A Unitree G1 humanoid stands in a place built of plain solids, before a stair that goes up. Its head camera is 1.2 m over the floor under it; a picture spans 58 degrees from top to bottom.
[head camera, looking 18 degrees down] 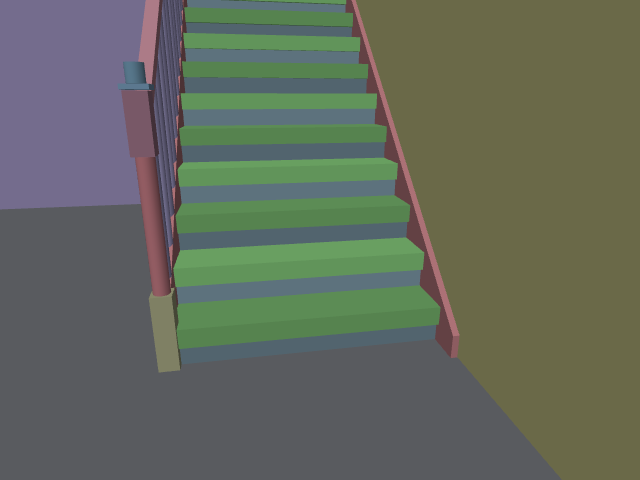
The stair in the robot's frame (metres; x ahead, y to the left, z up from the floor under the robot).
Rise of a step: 0.21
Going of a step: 0.24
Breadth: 1.31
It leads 10 degrees to the left of straight ahead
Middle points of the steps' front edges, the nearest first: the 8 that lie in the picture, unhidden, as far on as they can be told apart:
1.86 0.02 0.20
2.10 0.08 0.41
2.34 0.12 0.61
2.57 0.16 0.82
2.81 0.21 1.03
3.05 0.25 1.24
3.28 0.29 1.45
3.52 0.33 1.65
